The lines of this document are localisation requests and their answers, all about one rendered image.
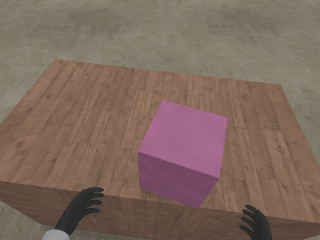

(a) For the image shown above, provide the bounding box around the carton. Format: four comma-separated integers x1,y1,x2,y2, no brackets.
137,100,228,209

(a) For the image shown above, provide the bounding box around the left robot forearm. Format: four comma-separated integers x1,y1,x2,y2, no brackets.
42,229,70,240

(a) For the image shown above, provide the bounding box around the left robot hand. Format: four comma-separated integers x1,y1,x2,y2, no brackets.
54,187,105,236

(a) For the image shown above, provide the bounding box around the right robot hand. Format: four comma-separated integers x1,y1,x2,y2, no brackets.
239,204,273,240

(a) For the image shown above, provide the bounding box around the pedestal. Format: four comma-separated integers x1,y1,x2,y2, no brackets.
0,59,320,240

